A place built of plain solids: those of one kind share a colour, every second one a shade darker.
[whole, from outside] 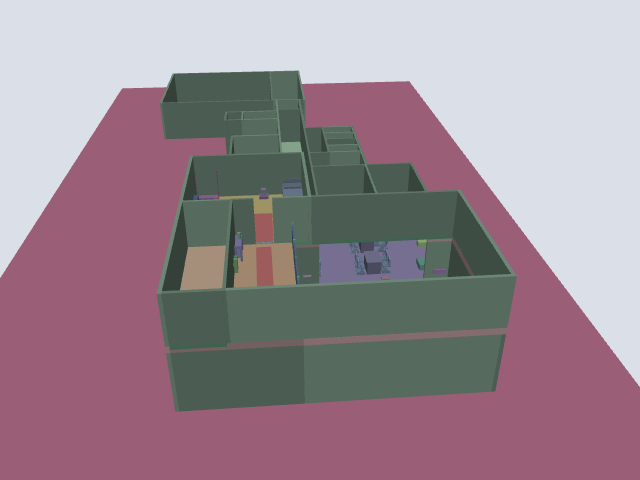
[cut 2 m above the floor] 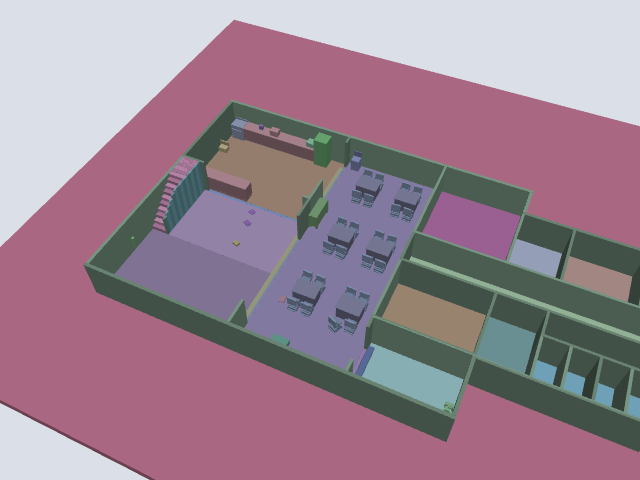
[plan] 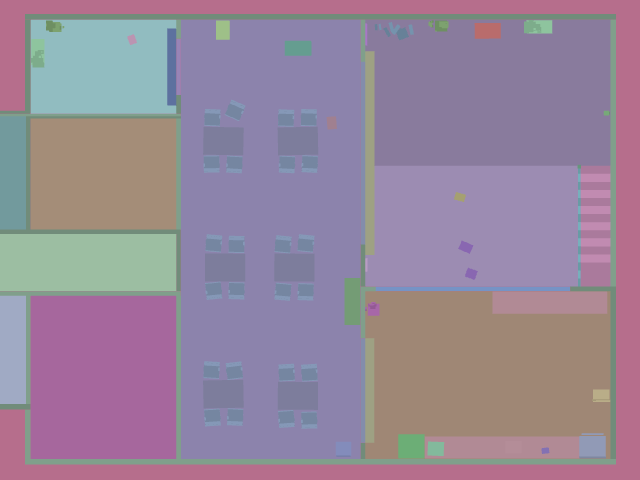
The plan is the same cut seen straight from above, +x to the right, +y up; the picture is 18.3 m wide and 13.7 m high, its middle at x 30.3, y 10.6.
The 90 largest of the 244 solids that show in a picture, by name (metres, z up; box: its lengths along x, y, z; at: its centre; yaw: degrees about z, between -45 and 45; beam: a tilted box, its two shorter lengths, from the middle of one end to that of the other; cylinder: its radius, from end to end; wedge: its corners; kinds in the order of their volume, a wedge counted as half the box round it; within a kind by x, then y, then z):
{
 "under_1": {"box": [50.75, 29.05, 0.5], "at": [19.38, 8.53, -0.33]},
 "wall_1": {"box": [0.16, 8.5, 3.18], "at": [0.08, 4.41, 1.29]},
 "wall_2": {"box": [0.16, 2.4, 3.18], "at": [0.08, 9.99, 1.29]},
 "wall_3": {"box": [8.65, 0.16, 3.18], "at": [4.33, 0.08, 1.29]},
 "wall_4": {"box": [8.65, 0.13, 3.18], "at": [4.33, 8.72, 1.29]},
 "wall_5": {"box": [8.65, 0.16, 3.18], "at": [4.33, 11.27, 1.29]},
 "wall_6": {"box": [0.13, 1.63, 3.18], "at": [8.55, 9.96, 1.29]},
 "wall_7": {"box": [0.16, 8.5, 3.18], "at": [8.57, 4.41, 1.29]},
 "wall_8": {"box": [0.13, 1.63, 3.18], "at": [10.96, 9.96, 1.29]},
 "wall_9": {"box": [0.16, 1.08, 3.18], "at": [11.24, 5.86, 1.29]},
 "wall_10": {"box": [0.16, 2.45, 3.18], "at": [11.24, 7.75, 1.29]},
 "wall_11": {"box": [1.95, 0.16, 3.18], "at": [12.13, 5.24, 1.29]},
 "wall_12": {"box": [1.95, 0.13, 3.18], "at": [12.13, 6.46, 1.29]},
 "wall_13": {"box": [0.16, 1.08, 3.18], "at": [13.03, 5.86, 1.29]},
 "wall_14": {"box": [0.16, 2.45, 3.18], "at": [13.03, 7.75, 1.29]},
 "wall_15": {"box": [0.16, 1.11, 3.18], "at": [15.11, 11.48, 1.29]},
 "wall_16": {"box": [0.16, 1.96, 3.18], "at": [15.11, 13.15, 1.29]},
 "wall_17": {"box": [0.13, 1.96, 3.18], "at": [16.29, 13.15, 1.29]},
 "wall_18": {"box": [0.16, 3.06, 3.18], "at": [16.36, 7.45, 1.29]},
 "wall_19": {"box": [17.84, 0.13, 3.18], "at": [17.41, 9.07, 1.29]},
 "wall_20": {"box": [17.84, 0.13, 3.18], "at": [17.41, 10.84, 1.29]},
 "wall_21": {"box": [4.8, 0.13, 3.18], "at": [17.43, 12.11, 1.29]},
 "wall_22": {"box": [0.13, 1.96, 3.18], "at": [17.45, 13.15, 1.29]},
 "wall_23": {"box": [7.01, 0.09, 3.18], "at": [18.54, 14.24, 1.29]},
 "wall_24": {"box": [0.13, 1.96, 3.18], "at": [18.61, 13.15, 1.29]},
 "wall_25": {"box": [5.76, 0.16, 3.18], "at": [19.16, 5.84, 1.29]},
 "wall_26": {"box": [0.13, 3.09, 3.18], "at": [19.61, 7.46, 1.29]},
 "wall_27": {"box": [0.13, 1.96, 3.18], "at": [19.77, 13.15, 1.29]},
 "wall_28": {"box": [11.3, 0.07, 3.18], "at": [20.68, 14.16, 1.29]},
 "wall_29": {"box": [0.16, 1.41, 3.18], "at": [21.96, 5.05, 1.29]},
 "wall_30": {"box": [0.16, 2.6, 3.18], "at": [21.96, 15.59, 1.29]},
 "wall_31": {"box": [0.13, 3.09, 3.18], "at": [21.98, 7.46, 1.29]},
 "wall_32": {"box": [0.13, 3.17, 3.18], "at": [21.98, 12.48, 1.29]},
 "wall_33": {"box": [4.42, 0.06, 3.18], "at": [24.12, 14.1, 1.29]},
 "wall_34": {"box": [0.16, 5.61, 2.35], "at": [26.25, 7.16, 4.36]},
 "wall_35": {"box": [0.13, 4.66, 3.18], "at": [26.27, 6.68, 1.29]},
 "wall_36": {"box": [0.13, 1.63, 3.18], "at": [26.27, 9.96, 1.29]},
 "wall_37": {"box": [0.13, 3.17, 3.18], "at": [26.27, 12.48, 1.29]},
 "wall_38": {"box": [5.42, 0.16, 2.35], "at": [28.88, 10.04, 4.36]},
 "wall_39": {"box": [16.87, 0.16, 3.18], "at": [30.32, 4.27, 1.29]},
 "wall_40": {"box": [16.87, 0.16, 3.18], "at": [30.32, 16.97, 1.29]},
 "wall_41": {"box": [0.16, 6.77, 2.35], "at": [31.51, 13.51, 4.36]},
 "wall_42": {"box": [0.13, 2.09, 2.35], "at": [31.52, 5.39, 4.36]},
 "wall_43": {"box": [0.13, 1.34, 3.18], "at": [31.52, 8.47, 1.29]},
 "wall_44": {"box": [12.58, 0.16, 2.35], "at": [32.46, 4.27, 4.36]},
 "wall_45": {"box": [7.32, 0.16, 2.35], "at": [35.09, 16.97, 4.36]},
 "wall_46": {"box": [7.29, 0.13, 2.35], "at": [35.1, 6.5, 4.36]},
 "wall_47": {"box": [1.31, 0.13, 3.18], "at": [38.09, 9.21, 1.29]},
 "wall_48": {"box": [0.16, 2.09, 2.35], "at": [38.67, 5.39, 4.36]},
 "wall_49": {"box": [0.16, 4.79, 3.18], "at": [38.67, 6.75, 1.29]},
 "wall_50": {"box": [0.16, 10.32, 2.35], "at": [38.67, 11.73, 4.36]},
 "wall_51": {"box": [0.16, 7.62, 3.18], "at": [38.67, 13.08, 1.29]},
 "floor_itanoma_1": {"box": [5.13, 12.54, 0.76], "at": [28.89, 10.62, -0.12]},
 "stair_1": {"box": [0.85, 0.23, 3.28], "at": [38.17, 9.38, 1.34]},
 "stair_2": {"box": [0.85, 0.69, 2.88], "at": [38.17, 9.62, 1.14]},
 "stair_3": {"box": [0.85, 0.92, 2.69], "at": [38.17, 9.73, 1.04]},
 "stair_4": {"box": [0.85, 1.15, 2.49], "at": [38.17, 9.85, 0.94]},
 "stair_5": {"box": [0.85, 1.38, 2.29], "at": [38.17, 9.96, 0.84]},
 "stair_6": {"box": [0.85, 1.61, 2.09], "at": [38.17, 10.07, 0.74]},
 "stair_7": {"box": [0.85, 1.84, 1.89], "at": [38.17, 10.19, 0.65]},
 "stair_8": {"box": [0.85, 2.07, 1.69], "at": [38.17, 10.3, 0.55]},
 "stair_9": {"box": [0.85, 2.3, 1.49], "at": [38.17, 10.42, 0.45]},
 "stair_10": {"box": [0.85, 2.53, 1.29], "at": [38.17, 10.54, 0.35]},
 "stair_11": {"box": [0.85, 2.76, 1.1], "at": [38.17, 10.65, 0.25]},
 "stair_12": {"box": [0.85, 2.99, 0.9], "at": [38.17, 10.77, 0.15]},
 "stair_13": {"box": [0.85, 3.22, 0.7], "at": [38.17, 10.88, 0.05]},
 "stair_14": {"box": [0.85, 3.45, 0.5], "at": [38.17, 10.99, -0.05]},
 "floor_doma_1": {"box": [6.15, 3.45, 0.5], "at": [34.66, 10.99, -0.25]},
 "floor_doma_2": {"box": [7.0, 4.17, 0.5], "at": [35.09, 14.8, -0.25]},
 "floor_roka_1": {"box": [15.18, 1.63, 0.76], "at": [18.61, 9.96, -0.12]},
 "floor_kitchen_1": {"box": [7.0, 4.79, 0.5], "at": [35.09, 6.75, -0.25]},
 "floor_guest_1": {"box": [4.16, 4.66, 0.76], "at": [24.12, 6.68, -0.12]},
 "floor_office_1": {"box": [4.16, 3.17, 0.76], "at": [24.12, 12.48, -0.12]},
 "floor_bath_1": {"box": [3.11, 3.09, 0.76], "at": [18.0, 7.46, -0.12]},
 "floor_stall_1": {"box": [1.03, 1.96, 0.76], "at": [15.71, 13.15, -0.12]},
 "floor_stall_2": {"box": [1.03, 1.96, 0.76], "at": [16.86, 13.15, -0.12]},
 "floor_stall_3": {"box": [1.03, 1.96, 0.76], "at": [18.02, 13.15, -0.12]},
 "floor_stall_4": {"box": [1.03, 1.96, 0.76], "at": [19.18, 13.15, -0.12]},
 "floor_genkan_1": {"box": [4.16, 2.69, 0.5], "at": [24.12, 15.54, -0.25]},
 "floor_undress_1": {"box": [2.23, 3.09, 0.76], "at": [20.8, 7.46, -0.12]},
 "floor_washplace_1": {"box": [2.08, 3.23, 0.76], "at": [20.87, 12.52, -0.12]},
 "upper_floor_loft_room_1": {"box": [5.13, 5.61, 0.16], "at": [28.89, 7.16, 3.1]},
 "counter_run_1": {"box": [4.41, 0.61, 0.78], "at": [35.49, 4.67, 0.49]},
 "counter_run_2": {"box": [3.28, 0.61, 0.78], "at": [36.86, 8.82, 0.49]},
 "upper_floor_loft_land_1": {"box": [7.0, 2.7, 0.16], "at": [35.09, 7.92, 3.1]},
 "upper_floor_loft_store_1": {"box": [7.0, 2.09, 0.16], "at": [35.09, 5.39, 3.1]},
 "kitchen_table_1": {"box": [1.06, 0.71, 0.72], "at": [27.54, 6.2, 0.62], "yaw": 1.0},
 "kitchen_table_2": {"box": [1.06, 0.71, 0.72], "at": [27.59, 9.81, 0.62], "yaw": -0.1},
 "fridge_1": {"box": [0.75, 0.7, 1.72], "at": [32.91, 4.71, 0.86]},
 "child_bed_1": {"box": [2.06, 1.06, 0.4], "at": [27.34, 9.46, 3.56]}
}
